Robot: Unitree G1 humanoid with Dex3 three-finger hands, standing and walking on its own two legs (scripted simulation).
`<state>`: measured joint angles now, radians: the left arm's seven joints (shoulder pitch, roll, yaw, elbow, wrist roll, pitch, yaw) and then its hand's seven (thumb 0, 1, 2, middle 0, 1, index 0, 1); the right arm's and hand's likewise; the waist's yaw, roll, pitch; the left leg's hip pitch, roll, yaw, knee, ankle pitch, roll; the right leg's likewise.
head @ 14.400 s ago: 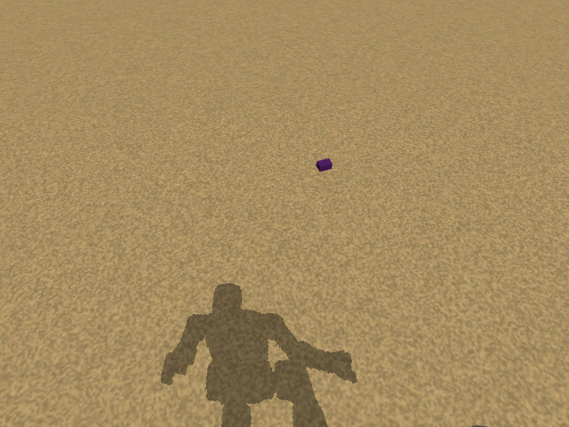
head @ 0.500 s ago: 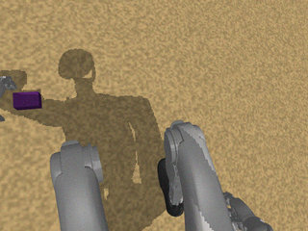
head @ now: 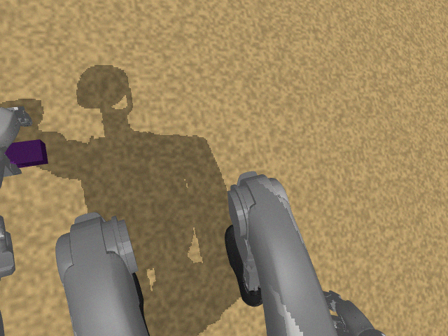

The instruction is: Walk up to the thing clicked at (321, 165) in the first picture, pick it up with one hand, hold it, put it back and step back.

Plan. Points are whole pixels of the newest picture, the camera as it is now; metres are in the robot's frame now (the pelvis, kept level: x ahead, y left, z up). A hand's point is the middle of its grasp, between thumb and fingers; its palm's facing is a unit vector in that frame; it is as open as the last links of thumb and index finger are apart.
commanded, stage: approach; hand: left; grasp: from above
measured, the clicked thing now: (26, 154) +0.47 +0.31 -0.30
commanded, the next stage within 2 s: close in in 0.02 s
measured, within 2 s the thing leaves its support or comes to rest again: neither
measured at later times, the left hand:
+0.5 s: hand (12, 155) +0.45 +0.30 -0.22, palm faces -0.48 -0.08 -0.88, open 10.7 cm
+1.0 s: hand (19, 160) +0.45 +0.31 -0.26, palm faces -0.50 -0.12 -0.86, open 11.5 cm
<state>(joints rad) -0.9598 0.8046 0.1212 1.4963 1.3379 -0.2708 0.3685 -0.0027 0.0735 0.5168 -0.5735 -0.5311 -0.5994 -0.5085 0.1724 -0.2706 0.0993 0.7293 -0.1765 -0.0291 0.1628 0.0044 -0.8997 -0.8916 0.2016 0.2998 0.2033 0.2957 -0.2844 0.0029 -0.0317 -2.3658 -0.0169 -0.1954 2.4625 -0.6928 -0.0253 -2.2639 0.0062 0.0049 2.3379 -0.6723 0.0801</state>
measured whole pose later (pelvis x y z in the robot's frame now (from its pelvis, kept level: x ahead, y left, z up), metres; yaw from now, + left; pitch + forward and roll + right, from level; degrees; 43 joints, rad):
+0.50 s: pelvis +0.00 +0.00 -0.01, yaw -1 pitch +31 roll -12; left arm -1.06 0.91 0.10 1.69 1.45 -0.37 0.53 0.00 0.02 0.56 -0.51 -0.58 -0.53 -0.56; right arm 0.11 -0.28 0.15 0.73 -0.25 -0.07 0.18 0.00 -0.90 -0.90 0.20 0.30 0.20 0.30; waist -0.32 -0.07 0.01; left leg -2.38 -0.03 -0.23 2.53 -0.70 -0.03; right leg -2.26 0.02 -0.02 2.38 -0.67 0.07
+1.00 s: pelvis +0.01 +0.00 -0.03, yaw -4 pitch +29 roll -14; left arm -0.99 1.00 0.18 1.70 1.40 -0.35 0.55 0.00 -0.07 0.62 -0.46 -0.59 -0.46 -0.59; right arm 0.10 -0.30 0.22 0.71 -0.31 -0.13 0.24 0.00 -0.90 -0.90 0.20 0.30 0.20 0.30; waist -0.35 -0.10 0.11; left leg -2.37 -0.02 -0.28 2.61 -0.76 -0.04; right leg -2.26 0.04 -0.04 2.42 -0.69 0.09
